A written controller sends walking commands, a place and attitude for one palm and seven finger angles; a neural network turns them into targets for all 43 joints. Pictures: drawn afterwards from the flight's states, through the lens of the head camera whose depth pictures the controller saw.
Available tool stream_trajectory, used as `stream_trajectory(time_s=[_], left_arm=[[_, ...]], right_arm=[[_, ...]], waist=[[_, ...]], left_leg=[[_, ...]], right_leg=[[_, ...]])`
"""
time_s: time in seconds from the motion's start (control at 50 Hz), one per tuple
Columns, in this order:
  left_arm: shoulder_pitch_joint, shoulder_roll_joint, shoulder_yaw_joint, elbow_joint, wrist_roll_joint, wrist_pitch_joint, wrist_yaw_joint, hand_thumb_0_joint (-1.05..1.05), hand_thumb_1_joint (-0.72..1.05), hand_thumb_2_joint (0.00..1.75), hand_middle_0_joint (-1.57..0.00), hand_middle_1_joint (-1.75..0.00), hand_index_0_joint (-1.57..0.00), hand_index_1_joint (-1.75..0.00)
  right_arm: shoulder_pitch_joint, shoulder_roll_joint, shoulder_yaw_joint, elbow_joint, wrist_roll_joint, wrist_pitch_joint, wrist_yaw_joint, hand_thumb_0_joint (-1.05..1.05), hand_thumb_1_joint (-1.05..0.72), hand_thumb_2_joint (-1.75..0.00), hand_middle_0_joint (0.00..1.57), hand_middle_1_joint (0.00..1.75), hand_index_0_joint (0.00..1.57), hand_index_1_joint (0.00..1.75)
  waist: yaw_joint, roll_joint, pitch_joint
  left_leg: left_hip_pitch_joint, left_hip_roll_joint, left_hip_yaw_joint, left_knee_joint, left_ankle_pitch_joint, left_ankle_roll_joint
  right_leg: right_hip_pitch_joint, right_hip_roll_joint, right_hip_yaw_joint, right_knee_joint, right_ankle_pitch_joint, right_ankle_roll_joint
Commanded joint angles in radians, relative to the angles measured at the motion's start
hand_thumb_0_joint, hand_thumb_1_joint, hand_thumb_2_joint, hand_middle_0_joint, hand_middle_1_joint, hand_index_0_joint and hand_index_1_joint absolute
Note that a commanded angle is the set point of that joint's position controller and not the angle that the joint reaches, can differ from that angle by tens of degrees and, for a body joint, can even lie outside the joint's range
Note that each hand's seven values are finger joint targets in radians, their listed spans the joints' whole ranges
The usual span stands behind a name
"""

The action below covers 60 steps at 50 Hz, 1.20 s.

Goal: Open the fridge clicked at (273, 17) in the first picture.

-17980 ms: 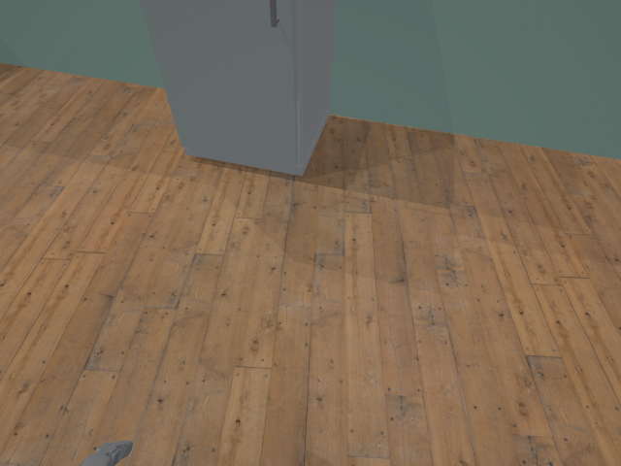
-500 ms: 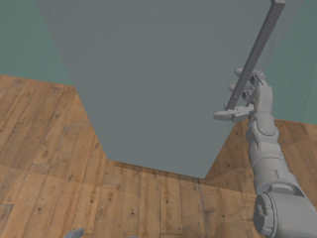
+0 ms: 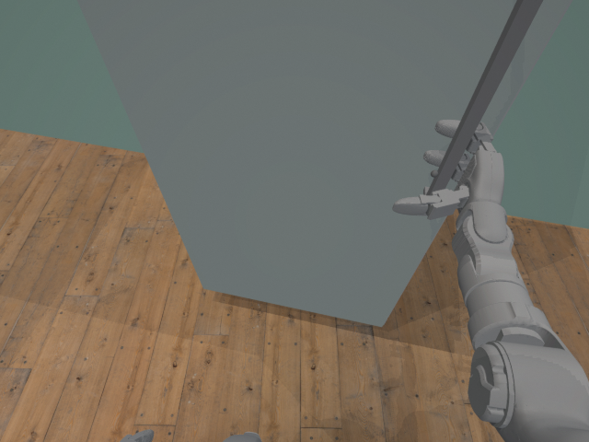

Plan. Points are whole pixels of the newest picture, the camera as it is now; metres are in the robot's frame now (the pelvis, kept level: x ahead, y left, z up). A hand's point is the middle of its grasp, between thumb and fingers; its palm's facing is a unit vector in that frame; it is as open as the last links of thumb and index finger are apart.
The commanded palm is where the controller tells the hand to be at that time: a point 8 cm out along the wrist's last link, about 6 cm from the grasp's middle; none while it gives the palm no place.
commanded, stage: slide the fingers in behind the handle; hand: right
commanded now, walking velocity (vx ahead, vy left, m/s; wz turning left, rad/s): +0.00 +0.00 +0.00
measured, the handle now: (463, 124) +0.52 -0.15 +0.16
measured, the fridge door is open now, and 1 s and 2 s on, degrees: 0 0 0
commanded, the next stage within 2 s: grip the handle and tug to test in 0.32 s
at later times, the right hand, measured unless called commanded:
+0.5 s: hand (436, 174) +0.46 -0.12 +0.12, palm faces +0.07 +1.00 +0.01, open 14.0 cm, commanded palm +0.43 -0.17 +0.12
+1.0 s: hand (437, 172) +0.47 -0.13 +0.12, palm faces +0.08 +1.00 +0.00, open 7.3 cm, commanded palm +0.44 -0.17 +0.12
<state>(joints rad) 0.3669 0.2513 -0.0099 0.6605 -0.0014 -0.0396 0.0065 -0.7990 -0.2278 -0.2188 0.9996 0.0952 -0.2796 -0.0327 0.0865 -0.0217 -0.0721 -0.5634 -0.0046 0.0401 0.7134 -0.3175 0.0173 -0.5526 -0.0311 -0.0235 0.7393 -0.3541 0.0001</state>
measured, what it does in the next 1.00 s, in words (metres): stands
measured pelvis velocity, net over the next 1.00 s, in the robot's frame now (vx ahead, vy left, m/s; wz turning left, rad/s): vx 0.01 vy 0.00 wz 0.00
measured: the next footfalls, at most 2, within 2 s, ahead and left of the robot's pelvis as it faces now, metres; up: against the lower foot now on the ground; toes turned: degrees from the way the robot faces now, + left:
none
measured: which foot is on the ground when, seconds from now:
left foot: down 0.00-1.00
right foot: down 0.00-1.00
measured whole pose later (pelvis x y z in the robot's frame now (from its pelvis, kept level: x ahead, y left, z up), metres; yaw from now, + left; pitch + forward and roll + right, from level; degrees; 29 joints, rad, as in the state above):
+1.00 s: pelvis +0.01 +0.00 +0.00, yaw +0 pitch +10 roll +1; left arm 0.36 0.24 0.00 0.66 0.00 -0.03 0.00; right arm -0.75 -0.20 -0.19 0.92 0.10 -0.25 -0.05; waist 0.07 -0.03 -0.08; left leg -0.54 0.00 0.04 0.70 -0.33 0.01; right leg -0.53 -0.03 -0.02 0.73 -0.36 0.00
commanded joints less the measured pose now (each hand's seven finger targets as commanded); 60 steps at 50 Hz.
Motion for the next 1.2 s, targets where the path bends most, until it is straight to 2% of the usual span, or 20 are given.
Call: stream_trajectory(time_s=[0.0,0.08,0.1,0.12,0.16,0.18,0.22,0.3,0.38,0.4,0.44,0.48,0.54,0.72,0.78,0.84,0.88,1.0,1.12,1.18], left_arm=[[0.059,0.139,0.051,-0.089,0.002,-0.033,0.007,0.0,0.9,0.9,-0.2,-0.3,-0.2,-0.3],[0.059,0.138,0.051,-0.085,0.001,-0.033,0.005,0.0,0.9,0.9,-0.2,-0.3,-0.2,-0.3],[0.067,0.141,0.053,-0.084,0.003,-0.033,0.006,0.0,0.9,0.9,-0.2,-0.3,-0.2,-0.3],[0.063,0.139,0.055,-0.086,0.003,-0.033,0.003,0.0,0.9,0.9,-0.2,-0.3,-0.2,-0.3],[0.065,0.14,0.054,-0.085,0.004,-0.032,0.002,0.0,0.9,0.9,-0.2,-0.3,-0.2,-0.3],[0.064,0.139,0.053,-0.085,0.002,-0.03,0.001,0.0,0.9,0.9,-0.2,-0.3,-0.2,-0.3],[0.063,0.139,0.057,-0.09,0.003,-0.031,-0.001,0.0,0.9,0.9,-0.2,-0.3,-0.2,-0.3],[0.063,0.141,0.056,-0.092,0.004,-0.026,0.001,0.0,0.9,0.9,-0.2,-0.3,-0.2,-0.3],[0.052,0.135,0.057,-0.1,0.002,-0.024,-0.002,0.0,0.9,0.9,-0.2,-0.3,-0.2,-0.3],[0.056,0.135,0.059,-0.103,0.003,-0.023,-0.001,0.0,0.9,0.9,-0.2,-0.3,-0.2,-0.3],[0.044,0.13,0.059,-0.105,-0.001,-0.024,-0.003,0.0,0.9,0.9,-0.2,-0.3,-0.2,-0.3],[0.045,0.134,0.057,-0.1,-0.001,-0.02,-0.001,0.0,0.9,0.9,-0.2,-0.3,-0.2,-0.3],[0.034,0.131,0.056,-0.106,-0.002,-0.023,0.001,0.0,0.9,0.9,-0.2,-0.3,-0.2,-0.3],[0.036,0.129,0.054,-0.101,0.0,-0.022,0.005,0.0,0.9,0.9,-0.2,-0.3,-0.2,-0.3],[0.034,0.128,0.054,-0.1,-0.002,-0.023,0.004,0.0,0.9,0.9,-0.2,-0.3,-0.2,-0.3],[0.04,0.13,0.055,-0.092,-0.002,-0.022,0.006,0.0,0.9,0.9,-0.2,-0.3,-0.2,-0.3],[0.041,0.128,0.055,-0.095,0.0,-0.022,0.004,0.0,0.9,0.9,-0.2,-0.3,-0.2,-0.3],[0.048,0.129,0.059,-0.095,0.001,-0.026,0.0,0.0,0.9,0.9,-0.2,-0.3,-0.2,-0.3],[0.049,0.131,0.058,-0.095,0.001,-0.023,0.001,0.0,0.9,0.9,-0.2,-0.3,-0.2,-0.3],[0.046,0.13,0.058,-0.097,0.0,-0.021,0.001,0.0,0.9,0.9,-0.2,-0.3,-0.2,-0.3]], right_arm=[[-0.506,-0.162,-0.016,-0.227,-0.004,-0.087,-0.003,0.0,0.5,-0.3,0.3,1.2,0.3,1.2],[-0.511,-0.128,0.012,-0.213,-0.003,-0.081,-0.002,0.0,0.5,-0.3,0.3,1.2,0.3,1.2],[-0.519,-0.149,-0.007,-0.215,-0.004,-0.085,-0.006,0.0,0.5,-0.3,0.3,1.2,0.3,1.2],[-0.512,-0.134,0.007,-0.235,-0.005,-0.086,-0.005,0.0,0.5,-0.3,0.3,1.2,0.3,1.2],[-0.486,-0.148,-0.012,-0.228,-0.004,-0.083,-0.009,0.0,0.5,-0.3,0.3,1.2,0.3,1.2],[-0.495,-0.132,0.007,-0.233,-0.009,-0.082,-0.007,0.0,0.5,-0.3,0.3,1.2,0.3,1.2],[-0.481,-0.136,-0.003,-0.263,-0.004,-0.087,-0.012,0.0,0.5,-0.3,0.3,1.2,0.3,1.2],[-0.448,-0.155,-0.025,-0.255,-0.002,-0.077,-0.013,0.0,0.5,-0.3,0.3,1.2,0.3,1.2],[-0.414,-0.141,-0.018,-0.307,0.001,-0.073,-0.009,0.0,0.5,-0.3,0.3,1.2,0.3,1.2],[-0.402,-0.142,-0.016,-0.318,-0.003,-0.073,-0.01,0.0,0.5,-0.3,0.3,1.2,0.3,1.2],[-0.387,-0.096,0.017,-0.338,0.003,-0.063,-0.007,0.0,0.41,-0.34,0.31,1.21,0.31,1.21],[-0.382,-0.122,-0.004,-0.315,0.004,-0.049,-0.012,0.0,0.31,-0.38,0.32,1.23,0.32,1.23],[-0.382,-0.111,0.002,-0.338,0.006,-0.043,-0.012,0.0,0.17,-0.44,0.33,1.25,0.33,1.25],[-0.394,-0.106,0.011,-0.315,0.003,-0.039,-0.011,0.0,-0.25,-0.62,0.38,1.31,0.38,1.31],[-0.402,-0.094,0.022,-0.311,0.002,-0.038,-0.007,0.0,-0.39,-0.68,0.4,1.33,0.4,1.33],[-0.445,-0.095,0.028,-0.302,0.0,-0.037,-0.009,0.0,-0.53,-0.74,0.41,1.35,0.41,1.35],[-0.412,-0.087,0.027,-0.293,0.0,-0.037,-0.007,0.0,-0.62,-0.78,0.42,1.36,0.42,1.36],[-0.42,-0.073,0.043,-0.327,0.001,-0.047,-0.007,0.0,-0.9,-0.9,0.45,1.4,0.45,1.4],[-0.377,-0.099,0.017,-0.307,0.003,-0.042,-0.003,0.0,-0.9,-0.9,0.45,1.4,0.45,1.4],[-0.376,-0.117,0.003,-0.33,0.002,-0.042,0.002,0.0,-0.9,-0.9,0.45,1.4,0.45,1.4]], waist=[[0.014,0.024,-0.363],[0.028,0.034,-0.348],[0.024,0.058,-0.351],[0.021,0.011,-0.375],[0.01,0.027,-0.374],[0.018,0.026,-0.36],[0.006,0.009,-0.391],[0.007,0.059,-0.358],[-0.009,0.01,-0.383],[-0.008,0.03,-0.391],[-0.002,0.009,-0.372],[-0.003,0.051,-0.334],[-0.004,0.019,-0.348],[0.004,0.05,-0.342],[0.0,0.018,-0.341],[0.017,0.029,-0.342],[0.003,0.019,-0.352],[0.006,0.023,-0.373],[-0.001,0.056,-0.359],[-0.008,0.03,-0.371]], left_leg=[[0.181,-0.021,-0.022,-0.086,0.272,0.007],[0.156,-0.023,-0.015,-0.089,0.254,0.004],[0.167,-0.024,-0.014,-0.086,0.267,0.006],[0.166,-0.023,-0.016,-0.081,0.281,0.006],[0.173,-0.025,-0.013,-0.079,0.288,0.008],[0.166,-0.025,-0.01,-0.079,0.286,0.008],[0.177,-0.026,-0.013,-0.074,0.301,0.01],[0.193,-0.027,-0.012,-0.081,0.31,0.008],[0.205,-0.026,-0.013,-0.076,0.335,0.011],[0.216,-0.028,-0.011,-0.072,0.351,0.012],[0.193,-0.028,-0.008,-0.076,0.347,0.009],[0.201,-0.028,-0.007,-0.084,0.33,0.008],[0.203,-0.025,-0.011,-0.087,0.331,0.009],[0.208,-0.023,-0.013,-0.089,0.335,0.006],[0.198,-0.023,-0.012,-0.087,0.33,0.009],[0.183,-0.023,-0.012,-0.089,0.325,0.007],[0.192,-0.023,-0.011,-0.085,0.335,0.009],[0.192,-0.026,-0.005,-0.079,0.357,0.011],[0.216,-0.025,-0.009,-0.083,0.371,0.008],[0.225,-0.024,-0.013,-0.082,0.376,0.009]], right_leg=[[0.145,0.037,0.013,-0.085,0.191,-0.026],[0.147,0.033,0.015,-0.087,0.176,-0.025],[0.146,0.032,0.019,-0.085,0.195,-0.026],[0.166,0.033,0.015,-0.085,0.211,-0.023],[0.161,0.032,0.016,-0.084,0.218,-0.022],[0.163,0.03,0.018,-0.087,0.22,-0.021],[0.178,0.032,0.018,-0.081,0.24,-0.02],[0.153,0.03,0.014,-0.084,0.238,-0.025],[0.178,0.03,0.01,-0.086,0.267,-0.02],[0.182,0.028,0.012,-0.084,0.292,-0.021],[0.195,0.027,0.01,-0.083,0.292,-0.019],[0.165,0.027,0.012,-0.093,0.261,-0.02],[0.178,0.029,0.007,-0.092,0.261,-0.02],[0.168,0.03,0.008,-0.092,0.255,-0.022],[0.174,0.032,0.01,-0.093,0.256,-0.02],[0.18,0.031,0.014,-0.087,0.255,-0.022],[0.182,0.032,0.012,-0.087,0.267,-0.02],[0.209,0.028,0.02,-0.082,0.315,-0.019],[0.177,0.029,0.011,-0.087,0.296,-0.023],[0.18,0.031,0.007,-0.087,0.297,-0.022]])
